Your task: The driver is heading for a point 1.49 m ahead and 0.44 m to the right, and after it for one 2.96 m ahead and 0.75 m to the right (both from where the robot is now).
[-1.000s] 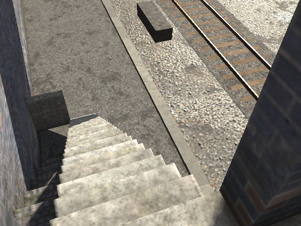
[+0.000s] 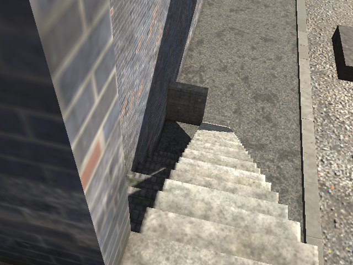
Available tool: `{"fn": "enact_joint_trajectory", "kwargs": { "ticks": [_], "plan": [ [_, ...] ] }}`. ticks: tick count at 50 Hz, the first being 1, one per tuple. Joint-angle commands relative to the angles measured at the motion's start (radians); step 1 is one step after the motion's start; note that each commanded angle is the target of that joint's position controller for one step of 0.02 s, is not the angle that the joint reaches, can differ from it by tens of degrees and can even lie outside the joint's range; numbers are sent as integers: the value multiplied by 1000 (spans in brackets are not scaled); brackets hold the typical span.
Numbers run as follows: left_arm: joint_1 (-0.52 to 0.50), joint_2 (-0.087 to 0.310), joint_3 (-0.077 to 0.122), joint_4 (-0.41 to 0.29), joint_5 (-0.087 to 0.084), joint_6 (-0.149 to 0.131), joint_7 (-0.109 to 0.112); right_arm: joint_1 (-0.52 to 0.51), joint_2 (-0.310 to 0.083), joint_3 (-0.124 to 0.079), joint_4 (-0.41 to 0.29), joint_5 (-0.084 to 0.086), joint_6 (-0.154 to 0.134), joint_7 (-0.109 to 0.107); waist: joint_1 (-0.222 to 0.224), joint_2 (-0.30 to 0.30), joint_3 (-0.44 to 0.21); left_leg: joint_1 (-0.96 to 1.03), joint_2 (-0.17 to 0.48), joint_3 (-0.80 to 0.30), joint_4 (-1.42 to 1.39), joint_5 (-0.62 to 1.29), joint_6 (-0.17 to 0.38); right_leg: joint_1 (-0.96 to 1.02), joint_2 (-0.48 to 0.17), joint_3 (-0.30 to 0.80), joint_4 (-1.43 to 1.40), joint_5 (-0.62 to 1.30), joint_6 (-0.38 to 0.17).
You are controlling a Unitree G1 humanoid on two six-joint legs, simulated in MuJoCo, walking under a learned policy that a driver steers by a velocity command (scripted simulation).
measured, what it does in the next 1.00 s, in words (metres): steps on the spot: right foot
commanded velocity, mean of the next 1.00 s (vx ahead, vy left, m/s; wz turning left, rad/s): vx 0.07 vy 0.00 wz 0.05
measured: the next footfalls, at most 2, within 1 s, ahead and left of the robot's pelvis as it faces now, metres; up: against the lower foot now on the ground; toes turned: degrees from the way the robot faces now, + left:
right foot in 0.20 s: +0.02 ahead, -0.12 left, +0.00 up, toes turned +0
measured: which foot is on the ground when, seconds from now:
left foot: down 0.00-1.00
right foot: up 0.00-0.18, down 0.20-0.92, up 0.94-1.00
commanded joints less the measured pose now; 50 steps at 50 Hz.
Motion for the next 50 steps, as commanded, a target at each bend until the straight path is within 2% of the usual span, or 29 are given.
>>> {"fn": "enact_joint_trajectory", "kwargs": {
  "ticks": [1, 3, 5, 6, 8, 9, 10, 11, 12, 13, 16, 21, 23, 28, 34, 35, 37, 39, 40, 41, 42, 43, 44, 45, 46, 47, 48, 49, 50],
  "plan": [
    [11, 60, 12, -40, -2, -10, -2, 7, -119, -29, -42, -3, -19, -6, -8, 152, -58, 88, 219, -169, -140, 461, 130, -15, -5, 22, -22, 28, 15],
    [-17, 44, 4, -46, -4, -5, 3, 26, -121, -30, -27, -8, -24, -2, -26, 167, -48, 89, 216, -179, -138, 386, 132, 15, -3, 19, -126, 26, 11],
    [-23, 47, 2, -48, -6, -3, 9, 34, -129, -31, -15, -13, -27, 0, -34, 181, -44, 69, 223, -200, -135, 337, 139, 65, 11, 10, -216, 14, -1],
    [-17, 61, 8, -40, -2, -7, 7, 21, -138, -36, -18, -22, -26, 7, -30, 178, -43, 43, 219, -208, -133, 310, 134, 96, 21, 1, -245, 5, -8],
    [28, 46, 4, -23, -5, -16, 5, -10, -135, -36, -19, -16, -28, 8, 3, 166, -55, 15, 207, -219, -122, 262, 111, 189, 29, -13, -408, 91, -27],
    [54, 38, 0, -12, -3, -25, 5, -20, -130, -35, -17, -12, -30, 7, 25, 137, -58, -26, 193, -215, -116, 229, 75, 281, 15, -4, -534, 241, -39],
    [69, 64, 2, -8, 7, -39, 8, 1, -104, -29, -17, -16, -36, 6, 17, 90, -86, -79, 170, -214, -103, 173, 33, 377, -55, 70, -554, 345, -58],
    [44, 123, 14, -10, 7, -51, 7, 46, -84, -27, -17, -13, -38, 11, -30, -31, -94, -73, 94, -146, -95, 104, 4, 361, -122, 132, -537, 426, -88],
    [-4, 96, 9, -12, -3, -58, -3, 27, -69, -20, -2, -6, -31, 13, -24, -84, -81, 36, 55, -103, -103, 63, -13, 225, -132, 159, -574, 352, -106],
    [-30, 65, -1, -16, 0, -66, -9, 11, -76, -22, 8, -7, -27, 14, -22, -69, -40, 79, 60, -102, -98, 85, -18, 171, -117, 153, -599, 295, -95],
    [-2, 71, 0, 2, -1, -74, -6, 23, -105, -35, 28, -11, -31, 18, -10, -36, -33, 90, 83, -116, -96, 144, -8, 190, -75, 113, -601, 269, -77],
    [8, 65, 2, 19, 0, -73, -3, 41, -85, -32, 59, -9, -38, 6, 2, 33, -10, 41, 86, -118, -121, 126, -20, 230, -69, 107, -595, 278, -83],
    [17, 59, -1, 39, -5, -70, -2, 55, -70, -30, 76, -6, -38, -1, -1, 35, -14, 43, 94, -119, -121, 138, -24, 240, -65, 115, -601, 297, -94],
    [17, 52, -6, 73, -8, -67, 13, 90, -75, -31, 131, 3, -45, -27, 0, 51, -3, 44, 97, -120, -130, 158, -25, 276, -69, 120, -610, 346, -103],
    [33, 47, -9, 135, -9, -67, 19, 113, -80, -33, 197, 4, -48, -37, 2, 48, 1, 66, 105, -119, -136, 193, -25, 296, -65, 115, -622, 372, -106],
    [47, 40, -11, 151, -7, -67, 19, 124, -71, -30, 214, 2, -48, -38, 4, 44, -17, 75, 96, -112, -141, 122, -22, 304, -59, 113, -637, 284, -109],
    [63, 65, 1, 173, -4, -59, 20, 126, -80, -38, 227, -7, -43, -39, 12, 10, 16, 27, 45, -71, -75, -118, 1, 278, -39, 128, -640, -24, -141],
    [95, 85, 8, 184, -2, -54, 20, 105, -70, -38, 217, -18, -43, -33, 27, -32, 96, -126, 15, -41, 26, -289, 20, 250, -98, 241, -694, -300, -200],
    [125, 102, 13, 198, -2, -57, 21, 85, -47, -33, 207, -23, -50, -27, 35, -63, 126, -187, 5, -2, 98, -263, 22, 259, -160, 330, -742, -373, -240],
    [138, 116, 18, 208, -1, -61, 22, 69, -33, -29, 197, -30, -60, -22, 33, -77, 155, -230, 11, 40, 140, -208, 21, 265, -217, 404, -777, -390, -276],
    [144, 115, 19, 213, 0, -67, 21, 54, -29, -29, 192, -32, -73, -17, 35, -64, 164, -230, 25, 45, 146, -172, 24, 251, -243, 439, -788, -352, -294],
    [127, 111, 18, 215, 3, -74, 18, 70, -30, -31, 197, -27, -85, -12, 18, -61, 154, -189, 31, 46, 124, -153, 31, 235, -239, 423, -777, -286, -294],
    [48, 97, 13, 190, 1, -84, 13, 125, -26, -31, 220, -16, -96, -10, -26, -45, 142, -30, 17, 56, 23, -110, 39, 144, -198, 338, -756, -170, -257],
    [-27, 86, 8, 173, 3, -99, 9, 224, -53, -45, 262, 0, -107, -12, -87, -59, 106, 173, 25, 9, -65, -15, 52, 24, -119, 244, -673, -81, -214],
    [-82, 28, -9, 149, 0, -114, 7, 345, -135, -68, 296, -4, -116, -21, -140, 68, 68, 322, 157, -205, -186, -113, 88, -99, -24, 109, -469, -14, -161],
    [-70, -15, -21, 126, 6, -125, 2, 497, -248, -100, 342, -4, -114, -21, -159, 285, 51, 419, 367, -540, -309, -165, 182, -254, 93, -49, -182, -67, -117],
    [-54, 46, -4, 143, 27, -126, 3, 496, -190, -84, 357, -11, -105, -31, -147, 209, 96, 407, 424, -577, -276, 32, 231, -340, 63, 10, -8, -147, -121],
    [-22, 36, -1, 160, 22, -135, -4, 454, -131, -65, 353, -14, -107, -26, -111, 158, 97, 418, 379, -483, -227, 176, 227, -367, 50, 69, 108, -131, -128],
    [-5, 28, -2, 173, 14, -140, -14, 409, -108, -58, 347, -15, -108, -25, -82, 132, 71, 402, 340, -398, -229, 209, 199, -356, 28, 85, 147, -76, -128]
  ]
}}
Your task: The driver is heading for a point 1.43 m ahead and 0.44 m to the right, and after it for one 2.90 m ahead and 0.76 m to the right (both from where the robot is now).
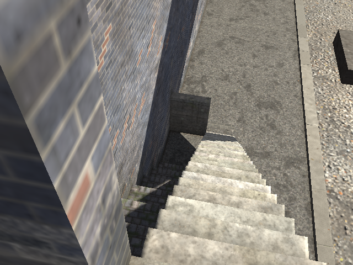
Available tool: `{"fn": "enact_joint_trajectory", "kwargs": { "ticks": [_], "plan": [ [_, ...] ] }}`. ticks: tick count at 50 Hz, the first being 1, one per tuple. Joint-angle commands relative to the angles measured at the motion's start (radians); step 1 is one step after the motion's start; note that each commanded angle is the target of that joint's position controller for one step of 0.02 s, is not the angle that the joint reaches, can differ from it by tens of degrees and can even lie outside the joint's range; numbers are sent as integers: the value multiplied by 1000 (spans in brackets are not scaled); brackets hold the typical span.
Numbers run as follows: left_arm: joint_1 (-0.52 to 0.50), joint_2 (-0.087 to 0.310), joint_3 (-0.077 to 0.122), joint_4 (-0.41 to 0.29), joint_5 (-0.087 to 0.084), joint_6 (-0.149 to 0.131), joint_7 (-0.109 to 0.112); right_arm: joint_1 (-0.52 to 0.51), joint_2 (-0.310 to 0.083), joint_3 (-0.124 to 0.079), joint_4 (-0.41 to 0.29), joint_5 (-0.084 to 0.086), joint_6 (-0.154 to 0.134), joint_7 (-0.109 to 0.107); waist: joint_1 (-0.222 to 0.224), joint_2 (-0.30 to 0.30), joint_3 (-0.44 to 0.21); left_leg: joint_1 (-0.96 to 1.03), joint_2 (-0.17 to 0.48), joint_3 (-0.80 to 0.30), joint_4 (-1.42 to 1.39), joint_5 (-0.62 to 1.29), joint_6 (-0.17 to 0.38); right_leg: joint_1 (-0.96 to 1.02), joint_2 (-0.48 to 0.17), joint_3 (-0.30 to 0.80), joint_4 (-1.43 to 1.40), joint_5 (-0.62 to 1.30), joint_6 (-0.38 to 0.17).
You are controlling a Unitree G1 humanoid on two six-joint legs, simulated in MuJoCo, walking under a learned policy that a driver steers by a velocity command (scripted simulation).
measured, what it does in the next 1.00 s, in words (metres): walks ahead: right foot, then left foot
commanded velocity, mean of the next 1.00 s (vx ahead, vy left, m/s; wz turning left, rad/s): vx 0.41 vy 0.00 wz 0.00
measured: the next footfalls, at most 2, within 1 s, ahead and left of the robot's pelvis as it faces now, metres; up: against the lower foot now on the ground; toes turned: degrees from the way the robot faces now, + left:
right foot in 0.38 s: +0.32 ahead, -0.13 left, +0.00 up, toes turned -3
left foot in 0.98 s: +0.43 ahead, +0.02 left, +0.00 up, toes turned +1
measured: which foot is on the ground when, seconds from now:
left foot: down 0.00-0.36, up 0.38-0.96, down 0.98-1.00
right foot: up 0.00-0.36, down 0.38-1.00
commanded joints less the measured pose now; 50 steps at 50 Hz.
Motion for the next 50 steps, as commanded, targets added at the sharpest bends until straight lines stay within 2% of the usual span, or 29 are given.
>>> {"fn": "enact_joint_trajectory", "kwargs": {
  "ticks": [1, 4, 10, 12, 14, 16, 18, 19, 20, 21, 22, 23, 24, 26, 27, 30, 31, 32, 35, 37, 38, 39, 41, 44, 46, 47, 48, 49, 50],
  "plan": [
    [-122, 68, 15, -99, -1, -43, -23, 178, -98, -15, 37, 1, 0, -6, -35, 101, 83, 301, 307, -368, -223, 267, 178, -491, -54, 53, 226, 33, -7],
    [-116, 18, 9, -90, 21, -32, -45, 199, -39, 12, 62, 15, 9, -19, -2, 118, 67, 226, 279, -251, -222, 495, 157, -441, -58, 18, 250, 158, 34],
    [-348, -17, -4, -178, 9, -24, -53, 175, -94, 18, 46, 12, 19, -33, -20, 131, 149, 45, 224, -130, -218, 546, 127, -351, -75, -80, -69, 377, 46],
    [-372, -24, -5, -189, 15, -3, -49, 243, -84, 18, 78, 17, 16, -38, -42, 143, 132, 97, 282, -149, -172, 579, 127, -357, -61, -91, -84, 363, 14],
    [-423, 1, -3, -233, -7, -15, -43, 191, -128, 9, 55, 25, 11, -51, -45, 102, 141, 93, 278, -157, -178, 581, 105, -329, -53, -57, -156, 371, -7],
    [-297, -1, 2, -212, -17, -17, -37, 125, -139, 8, 44, 25, 17, -54, 35, 133, 78, 92, 265, -118, -64, 764, 72, -157, -17, -68, -205, 321, -42],
    [-9, 41, 29, -108, -29, -19, -19, 106, -157, -1, 46, 47, 22, -45, 144, 89, -56, 13, 203, -53, 264, 841, 38, 190, 18, -86, -308, 374, -73],
    [140, 125, 49, -89, -16, -25, -8, 114, -109, 5, 21, 59, 20, -33, 181, -18, -170, -162, 130, -6, 604, 486, 5, 405, -203, 173, -370, 334, -123],
    [132, 206, 57, -98, -29, -13, -16, 220, -15, 16, 8, 71, 19, -16, 115, -202, -290, -423, -48, -18, 944, -220, -34, 564, -414, 581, -521, 318, -235],
    [76, 172, 50, -95, -64, 9, -13, 166, -84, -10, 0, 51, 26, -28, 119, -148, -243, -495, -29, -92, 1050, -181, -35, 453, -369, 605, -612, 96, -235],
    [-34, 93, 26, -110, -50, 15, -3, 84, -87, -13, -27, 48, 30, -35, 82, -110, -77, -543, 18, -69, 1059, -127, -35, 304, -337, 473, -631, 25, -211],
    [-72, 42, 10, -117, -25, 15, -3, 53, -62, -9, -40, 46, 38, -50, 50, -29, 6, -527, 46, -63, 991, -114, -34, 162, -305, 383, -637, 76, -187],
    [-58, 27, 7, -107, -2, 6, -4, 45, -53, -8, -46, 31, 63, -54, 20, -10, 15, -469, 78, -85, 915, -124, -27, 89, -273, 350, -654, 101, -162],
    [-66, -10, -7, -101, 1, -17, -3, 62, -49, -9, -51, 24, 99, -50, -28, -38, 33, -369, 107, -93, 731, -106, -29, -14, -216, 259, -702, 121, -126],
    [-35, -31, -12, -100, 2, -37, -3, 54, -65, -15, -53, 33, 102, -35, -24, -61, 29, -350, 103, -82, 669, -71, -37, -11, -196, 238, -722, 127, -131],
    [-9, -10, -15, -103, -14, -41, -2, -104, -63, -9, -106, 25, 93, -32, -13, -23, 51, -362, 122, -66, 427, 43, -49, 15, -194, 200, -760, 210, -134],
    [19, 37, -5, -101, -20, -40, 0, -160, -58, -5, -122, 18, 90, -31, 5, 15, 68, -364, 123, -66, 361, 109, -50, 19, -209, 188, -782, 255, -131],
    [45, 41, -7, -95, -23, -34, -1, -205, -56, -2, -134, 22, 91, -25, 18, 4, 71, -380, 125, -56, 334, 141, -51, 48, -209, 187, -785, 287, -119],
    [136, 22, -12, -69, -27, -14, -2, -256, -56, 7, -147, 32, 99, -22, 39, 11, 65, -401, 123, -43, 332, 220, -55, 105, -201, 147, -790, 350, -86],
    [172, 26, -15, -48, -36, -24, -7, -234, -87, -4, -120, 43, 142, -16, 22, -35, 50, -448, 134, -87, 425, 263, -27, 190, -226, 183, -778, 366, -86],
    [184, 25, -14, -53, -34, -25, -2, -224, -97, -9, -106, 41, 147, -11, 14, 20, 64, -507, 139, -103, 435, 244, -20, 239, -238, 193, -759, 426, -100],
    [184, 16, -19, -50, -19, -23, -4, -214, -78, -3, -78, 35, 149, -13, -1, 69, 56, -509, 134, -126, 440, 210, -13, 282, -245, 175, -719, 644, -78],
    [196, -8, -31, -44, -24, -19, 3, -187, -69, 0, -46, 40, 156, -22, -12, 61, 24, -452, 130, -116, 426, 154, -14, 337, -241, 98, -632, 1050, -62],
    [198, -74, -64, -29, -2, -11, -2, -193, -41, 6, -15, 35, 185, -18, -15, -59, 39, -295, 81, -20, 358, 58, -2, 279, -181, 2, -535, 1371, 17],
    [181, -30, -59, -23, -8, -8, 3, -156, -40, 8, 8, 36, 191, -29, -26, -101, 23, -175, 37, 12, 293, 46, 6, 259, -179, -3, -471, 1609, 40],
    [216, 23, -43, -8, -23, 0, 12, -234, -23, 21, -31, 46, 178, -35, 19, -104, 73, -235, -7, 53, 158, -36, -17, 315, -152, 14, -464, 1600, 40],
    [232, 43, -36, -4, -18, -3, 19, -199, -27, 22, -20, 51, 156, -39, 33, -98, 83, -220, -10, 36, 115, -7, -30, 350, -176, 52, -434, 1668, 34],
    [193, 104, -14, -19, -17, 0, 21, -74, -69, 28, 21, 24, 129, -25, -11, -61, 56, -107, 17, 12, 50, 168, -18, 310, -189, 40, -353, 1717, 17],
    [169, 119, 2, -7, -46, -12, 14, 69, -109, 21, 79, 45, 89, -24, -17, -13, 1, 103, 104, -65, 11, 658, 3, 195, -150, 34, -276, 1427, 44]
  ]
}}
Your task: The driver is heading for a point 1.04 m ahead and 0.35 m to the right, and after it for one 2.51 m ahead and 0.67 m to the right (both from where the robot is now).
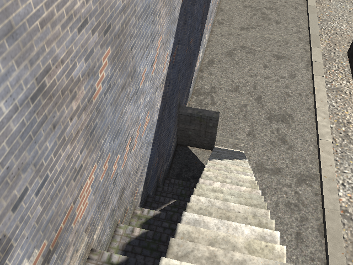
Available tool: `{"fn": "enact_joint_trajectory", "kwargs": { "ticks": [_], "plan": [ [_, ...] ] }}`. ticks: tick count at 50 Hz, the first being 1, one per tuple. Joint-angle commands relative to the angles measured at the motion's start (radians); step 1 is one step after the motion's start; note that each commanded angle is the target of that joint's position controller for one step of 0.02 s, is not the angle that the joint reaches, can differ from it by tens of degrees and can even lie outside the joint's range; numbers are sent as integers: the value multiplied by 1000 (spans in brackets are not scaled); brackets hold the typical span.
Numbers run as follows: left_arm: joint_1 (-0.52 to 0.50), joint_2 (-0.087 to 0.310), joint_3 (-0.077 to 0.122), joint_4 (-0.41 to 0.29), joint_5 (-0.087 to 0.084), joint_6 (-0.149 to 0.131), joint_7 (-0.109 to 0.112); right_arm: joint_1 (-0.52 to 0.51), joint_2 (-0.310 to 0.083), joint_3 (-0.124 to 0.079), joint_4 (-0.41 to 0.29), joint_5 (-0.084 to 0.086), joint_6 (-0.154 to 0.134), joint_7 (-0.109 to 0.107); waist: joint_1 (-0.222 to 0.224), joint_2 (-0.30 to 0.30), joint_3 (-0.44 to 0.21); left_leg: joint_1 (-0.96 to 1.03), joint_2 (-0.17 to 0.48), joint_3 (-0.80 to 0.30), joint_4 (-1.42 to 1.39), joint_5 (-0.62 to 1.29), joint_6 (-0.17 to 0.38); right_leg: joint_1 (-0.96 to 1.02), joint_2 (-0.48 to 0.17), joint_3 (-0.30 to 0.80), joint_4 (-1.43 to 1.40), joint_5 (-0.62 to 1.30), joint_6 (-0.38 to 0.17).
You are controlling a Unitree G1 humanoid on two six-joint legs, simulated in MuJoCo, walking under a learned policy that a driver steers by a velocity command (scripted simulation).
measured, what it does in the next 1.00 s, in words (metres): walks ahead: right foot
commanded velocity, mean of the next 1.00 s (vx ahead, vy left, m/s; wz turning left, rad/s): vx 0.31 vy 0.00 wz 0.00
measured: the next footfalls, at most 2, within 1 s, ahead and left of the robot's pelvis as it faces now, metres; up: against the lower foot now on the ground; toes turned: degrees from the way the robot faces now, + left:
right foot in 0.24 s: +0.02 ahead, -0.16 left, +0.00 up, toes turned +0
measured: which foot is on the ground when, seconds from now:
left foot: down 0.00-1.00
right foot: down 0.00-0.02, up 0.04-0.22, down 0.24-1.00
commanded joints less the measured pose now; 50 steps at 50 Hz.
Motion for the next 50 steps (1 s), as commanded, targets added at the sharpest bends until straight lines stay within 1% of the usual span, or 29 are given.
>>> {"fn": "enact_joint_trajectory", "kwargs": {
  "ticks": [1, 2, 3, 5, 6, 7, 8, 9, 10, 13, 14, 16, 18, 19, 21, 23, 25, 27, 30, 32, 33, 34, 35, 39, 42, 44, 47, 48, 50],
  "plan": [
    [91, 173, 61, -9, -58, -17, 1, 386, -201, -32, 83, 10, -76, 4, -93, 90, -99, 492, 226, -182, -43, 1238, 159, -277, -168, 94, 424, 611, 117],
    [58, 126, 58, 13, -75, -12, 5, 377, -166, -15, 94, 28, -100, 16, -79, 108, -120, 511, 365, -321, -76, 1492, 289, -381, -34, 149, 562, -275, 127],
    [66, 99, 53, 29, -53, 1, 3, 281, -165, -7, 66, 45, -117, 25, -25, 59, -67, 320, 355, -280, -158, 1316, 287, -311, -77, 234, 550, -289, 106],
    [-5, 77, 36, 17, -25, 21, -20, 86, -94, 29, 24, 38, -117, 21, 47, 55, -7, 114, 274, -173, -241, 1041, 202, -166, -139, 224, 363, -229, 114],
    [-28, 72, 30, 20, -14, 29, -24, 42, -93, 38, 6, 28, -123, 11, 57, 96, -29, 106, 232, -127, -239, 1052, 155, -134, -138, 188, 334, -168, 129],
    [-16, 72, 25, 35, -9, 36, -29, 41, -97, 44, 1, 27, -124, 10, 66, 99, -63, 109, 196, -93, -224, 1039, 123, -92, -136, 163, 287, -100, 141],
    [15, 74, 23, 63, -20, 41, -32, 44, -123, 42, -18, 32, -125, 13, 59, 104, -103, 74, 162, -38, -203, 1006, 106, -23, -106, 108, 315, 29, 157],
    [59, 86, 26, 95, -15, 46, -29, 27, -136, 44, -34, 36, -133, 17, 68, 90, -115, 13, 191, -41, -200, 960, 96, 40, -124, 121, 355, 133, 148],
    [53, 91, 24, 98, -12, 46, -29, 34, -151, 44, -31, 45, -131, 20, 72, 88, -88, -16, 182, -34, -205, 869, 80, 28, -138, 123, 325, 135, 148],
    [42, 100, 8, 125, 8, 27, -29, 61, -178, 31, -14, 44, -106, 21, 52, 79, 21, -61, 154, -47, -189, 571, 34, -2, -197, 115, 134, 203, 144],
    [6, 137, 10, 125, 2, 20, -28, 89, -176, 22, -9, 37, -91, 18, 24, 37, 73, -9, 118, -32, -166, 496, 8, -69, -202, 125, 38, 269, 143],
    [-39, 206, 23, 123, -17, 6, -20, 144, -186, 1, -6, 27, -61, 16, -20, -40, 85, 97, 73, -18, -113, 345, -21, -117, -204, 138, -76, 462, 130],
    [-72, 236, 35, 110, -34, 6, -13, 158, -171, -10, -15, 28, -45, 23, -32, -113, 55, 168, 27, 30, -77, 80, -38, -162, -182, 160, -114, 327, 81],
    [-67, 242, 40, 91, -9, 9, -11, 130, -175, -17, -24, 19, -38, 29, -35, -87, 48, 151, -5, 68, -47, -20, -31, -166, -197, 182, -117, 218, 52],
    [-91, 235, 47, 58, 4, 16, -10, 86, -154, -18, -37, 14, -34, 38, -27, -107, 106, 108, -17, 90, -23, -92, -32, -224, -202, 205, -146, 57, 24],
    [-96, 232, 53, 33, 2, 17, -7, 80, -155, -20, -42, 6, -39, 40, -24, -98, 129, 99, -10, 96, -14, -58, -35, -253, -197, 204, -133, 13, 12],
    [-85, 228, 59, 21, 1, 13, -6, 93, -176, -27, -49, 2, -49, 36, -18, -66, 97, 113, 7, 86, 6, 49, -32, -240, -170, 171, -68, 89, 9],
    [-90, 204, 53, 28, -20, -2, -10, 111, -208, -39, -55, 24, -62, 25, -9, -50, 79, 175, 36, 50, 12, 170, -23, -255, -126, 116, -23, 135, 33],
    [-78, 186, 44, 29, -7, -5, -11, 155, -244, -54, -60, 27, -60, 17, -22, 54, 50, 201, 92, -16, -7, 294, 21, -237, -96, 38, 99, 133, 63],
    [-78, 187, 40, 27, 1, -3, -14, 158, -254, -61, -67, 26, -56, 17, -22, 84, 47, 181, 118, -52, -7, 329, 48, -238, -100, 24, 163, 96, 69],
    [-95, 187, 41, 25, 1, 1, -11, 138, -250, -59, -73, 25, -58, 19, -19, 78, 52, 144, 126, -64, 4, 334, 57, -227, -108, 23, 187, 107, 70],
    [-195, 221, 45, -9, -30, 2, 1, 127, -239, -48, -95, 23, -64, 12, -52, 93, 27, 131, 97, -31, 20, 299, 38, -207, -118, 22, 177, 268, 70],
    [-186, 232, 43, -12, -31, 5, -1, 126, -222, -38, -101, 14, -66, 10, -42, 63, 18, 125, 67, -5, 39, 271, 22, -185, -117, 19, 161, 309, 67],
    [-208, 246, 34, -5, -7, 22, -1, 127, -232, -26, -119, 11, -64, 0, -28, 17, 28, 98, 32, 40, 99, 340, -16, -133, -125, 16, 154, 432, 56],
    [-259, 249, 31, -11, -3, 36, 1, 163, -237, -26, -108, 14, -58, -2, -50, 30, 2, 131, 33, 49, 94, 389, -20, -123, -119, 6, 181, 471, 54],
    [-294, 247, 32, -16, -9, 43, 3, 194, -238, -27, -98, 8, -53, -3, -69, 44, 8, 167, 47, 37, 82, 415, -18, -165, -109, -9, 206, 418, 57],
    [-335, 228, 31, -18, -13, 35, 0, 198, -242, -25, -95, 11, -46, -10, -80, 52, 17, 169, 79, 9, 60, 414, 3, -189, -105, -15, 223, 334, 71],
    [-344, 261, 49, -19, -30, 38, 10, 211, -263, -34, -97, 27, -74, -10, -86, 68, 14, 146, 69, 23, 60, 384, -10, -177, -100, -21, 263, 353, 74],
    [-364, 244, 50, -26, -24, 44, 11, 234, -256, -33, -86, 32, -97, -9, -90, 79, 16, 130, 74, 16, 54, 394, -6, -189, -97, -21, 299, 345, 71]
  ]
}}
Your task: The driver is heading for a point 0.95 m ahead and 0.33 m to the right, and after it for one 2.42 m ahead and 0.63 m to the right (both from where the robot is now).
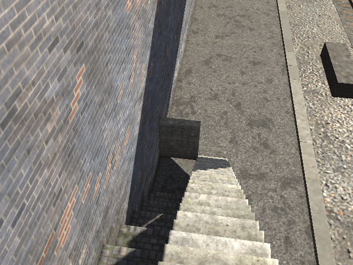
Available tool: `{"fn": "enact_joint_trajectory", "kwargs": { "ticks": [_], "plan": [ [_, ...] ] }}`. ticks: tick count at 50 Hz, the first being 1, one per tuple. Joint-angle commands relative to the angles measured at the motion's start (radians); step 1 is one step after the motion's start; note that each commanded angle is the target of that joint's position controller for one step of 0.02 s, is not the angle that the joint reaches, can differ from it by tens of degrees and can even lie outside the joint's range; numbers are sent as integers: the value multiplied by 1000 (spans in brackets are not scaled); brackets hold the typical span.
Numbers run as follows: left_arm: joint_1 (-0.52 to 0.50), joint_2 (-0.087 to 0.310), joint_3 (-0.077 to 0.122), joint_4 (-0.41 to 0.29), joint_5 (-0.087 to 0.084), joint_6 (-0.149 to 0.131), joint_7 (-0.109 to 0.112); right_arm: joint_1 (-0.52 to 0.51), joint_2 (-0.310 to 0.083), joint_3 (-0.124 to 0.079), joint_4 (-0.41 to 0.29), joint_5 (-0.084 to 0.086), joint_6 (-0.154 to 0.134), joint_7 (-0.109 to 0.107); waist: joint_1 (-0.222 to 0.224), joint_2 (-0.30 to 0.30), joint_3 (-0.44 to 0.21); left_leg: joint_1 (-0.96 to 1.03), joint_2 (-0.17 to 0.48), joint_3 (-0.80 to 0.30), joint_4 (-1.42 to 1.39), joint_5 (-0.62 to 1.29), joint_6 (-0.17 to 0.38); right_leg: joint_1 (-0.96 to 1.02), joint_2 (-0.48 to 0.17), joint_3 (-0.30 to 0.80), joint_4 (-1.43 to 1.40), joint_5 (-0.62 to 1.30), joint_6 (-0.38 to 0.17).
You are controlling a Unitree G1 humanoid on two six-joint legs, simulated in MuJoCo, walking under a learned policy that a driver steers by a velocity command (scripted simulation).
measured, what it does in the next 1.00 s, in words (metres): goes down: right foot 0.22 m lower, then left foot 0.21 m lower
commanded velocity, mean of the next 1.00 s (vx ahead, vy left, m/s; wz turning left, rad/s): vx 0.50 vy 0.00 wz -0.26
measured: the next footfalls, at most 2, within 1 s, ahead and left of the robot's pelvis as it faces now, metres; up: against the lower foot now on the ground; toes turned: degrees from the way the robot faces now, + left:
right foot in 0.62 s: +0.14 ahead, -0.07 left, -0.22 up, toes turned -3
left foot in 0.98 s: +0.37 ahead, +0.05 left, -0.43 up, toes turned -12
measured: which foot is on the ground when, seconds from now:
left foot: down 0.00-0.60, up 0.62-0.96, down 0.98-1.00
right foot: down 0.00-0.36, up 0.38-0.60, down 0.62-0.98, up 1.00-1.00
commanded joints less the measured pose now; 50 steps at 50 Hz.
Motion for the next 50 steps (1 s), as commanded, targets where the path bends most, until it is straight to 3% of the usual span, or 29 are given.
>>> {"fn": "enact_joint_trajectory", "kwargs": {
  "ticks": [1, 10, 13, 15, 17, 18, 19, 20, 22, 23, 26, 27, 29, 30, 31, 32, 33, 34, 35, 36, 37, 39, 41, 42, 44, 46, 47, 49, 50],
  "plan": [
    [-94, 128, 35, -70, 2, -7, 8, 104, -151, -36, -13, 8, -34, -6, -24, 41, 41, 5, 13, 1, -75, 711, 53, -94, 38, -45, 14, 457, -59],
    [-97, 131, 35, -68, 7, 7, 15, 27, -127, -20, -53, -4, -41, -8, 21, -46, 26, -118, -21, 95, 32, 711, 11, 44, 4, -25, -23, 665, -52],
    [-95, 176, 45, -55, 22, 7, 9, -3, -97, -18, -71, -28, -50, 9, 47, -171, 66, -273, -35, 92, 107, 231, 2, 104, -124, 101, -54, 852, -123],
    [-161, 218, 62, -61, 20, -4, 4, 55, -104, -30, -60, -33, -60, 12, -11, -144, 83, -188, -40, 74, -30, 119, 21, 12, -155, 106, 28, 1008, -150],
    [-280, 198, 70, -100, -4, -5, 20, 277, -118, -45, 8, -19, -69, 3, -153, 23, 84, 177, -10, 31, -236, 583, 61, -296, -40, 17, 332, 852, -130],
    [-273, 86, 41, -105, -6, 0, 22, 269, -127, -41, 32, -20, -76, 11, -109, 166, 101, 323, 119, -59, -195, 985, 68, -512, 43, 24, 374, 177, -125],
    [-221, 66, 39, -98, 28, 4, 28, 215, -147, -45, 12, -25, -77, 14, -63, 94, 103, 349, 165, -49, -140, 1138, 80, -566, 32, 75, 377, 90, -130],
    [-242, 50, 34, -103, 37, 9, 28, 250, -184, -66, 30, -13, -77, 21, -91, 74, 82, 270, 190, -88, -152, 952, 109, -530, 0, 83, 353, 91, -117],
    [-281, 116, 78, -100, 51, 10, 14, 253, -93, -42, 66, -43, -119, 7, -78, 35, 118, 197, 186, -101, 70, 487, 91, -676, -12, 186, 329, 399, -106],
    [-242, 106, 77, -86, 43, 11, 4, 283, -75, -33, 74, -31, -135, 8, -69, 28, 68, 205, 193, -98, 116, 415, 95, -699, -6, 183, 281, 491, -107],
    [-188, -3, 36, -84, 29, 14, -58, 104, -56, -30, 36, 12, -149, -5, 34, -113, 81, -335, 71, 141, 253, 132, 66, -209, 55, -7, -106, 973, -57],
    [-61, -22, 32, -79, 49, 25, -68, 104, -82, -41, 26, -24, -146, 20, 30, -27, 1, -443, 42, 184, 302, 85, 99, 33, 116, -147, -36, 1078, -23],
    [382, 99, 86, 36, 24, 38, -48, -70, -129, -50, 8, -18, -136, 30, 275, 124, -157, -505, 97, 156, 657, 548, 114, 356, 68, -86, 99, 928, -93],
    [647, 205, 130, 101, 30, 34, -25, -254, -152, -56, -22, -5, -116, 37, 443, 19, -109, -689, 36, 169, 1061, 680, 70, 549, 45, -80, -25, 877, -157],
    [685, 258, 149, 73, 33, 6, -19, -437, -151, -58, -62, -15, -88, 36, 576, -161, 72, -929, -137, 194, 1544, 175, 71, 539, -52, 31, -276, 860, -266],
    [462, 291, 124, 15, 11, -22, -24, -482, -44, -26, -167, -44, -74, 16, 366, -255, 212, -1149, -206, 99, 1629, -224, 98, 401, -143, 171, -87, 1287, -220],
    [355, 300, 110, -27, 9, -37, -31, -113, -70, -23, -153, -74, -80, 10, 95, -120, 97, -1060, -71, -51, 1137, 66, 105, 294, -218, 392, -57, 1091, -191],
    [272, 243, 100, -51, -8, -41, -30, 30, -96, -34, -65, -97, -73, 18, 13, 9, 87, -915, -6, -65, 1035, 103, 73, 95, -262, 490, -109, 795, -241],
    [257, 206, 87, -61, -14, -69, -20, 44, -114, -47, -19, -121, -79, 18, -13, 62, 98, -885, -21, -88, 865, 267, 62, -2, -191, 435, -92, 585, -208],
    [221, 170, 77, -74, -10, -96, -12, 67, -63, -33, -13, -138, -74, 34, -42, 7, 49, -737, -31, -62, 726, 397, 37, -136, -175, 411, -101, 829, -233],
    [199, 290, 109, -53, 10, -104, 9, 25, 48, 7, -66, -141, -45, 24, -69, -266, -9, -459, -12, -29, 532, 533, -2, -462, -267, 559, -141, 828, -333],
    [221, 121, 72, -13, 28, -136, -3, -56, -109, -38, -22, -107, -28, 15, -29, -127, 29, -451, -39, -55, 479, 937, -14, -501, -97, 525, 117, 232, -274],
    [261, 85, 52, -36, 11, -142, 11, -191, -112, -34, -59, -87, -55, 36, 28, -83, 77, -545, -75, -65, 346, 961, -3, -421, -62, 546, 256, 2, -270],
    [198, 50, 40, -60, 19, -139, 12, -197, -31, 6, -103, -87, -64, 48, -8, -36, 111, -262, -114, -12, 107, 1156, -13, -704, 41, 402, 291, -182, -231],
    [218, 96, 43, -67, 26, -113, 6, -186, 28, 32, -111, -51, -70, 62, 45, -130, 123, -61, -128, 42, -12, 1031, -18, -748, 30, 379, 307, -191, -254],
    [311, 84, 35, -44, 37, -78, 7, -217, 2, 24, -137, -25, -76, 69, 171, -179, 200, -74, -102, 56, -235, 889, -9, -672, 40, 399, 380, -74, -291],
    [251, 128, 61, -48, 25, -38, 44, -34, -45, 1, -82, -23, -75, 81, 101, -297, 208, 42, 44, -40, -404, 1027, 31, -693, 21, 405, 480, 45, -286],
    [300, 121, 75, -35, 10, -16, 48, 194, -131, -39, 1, -59, -53, 85, 16, 4, 96, 294, 150, -130, -450, 992, 108, -824, 166, 219, 1082, -342, -252],
    [338, 51, 61, -90, -47, -18, 35, 314, -155, -34, 5, -56, -56, 103, 36, 154, -140, 553, 280, -146, 17, 1441, 172, -980, 230, 91, 1580, -687, -201]
  ]
}}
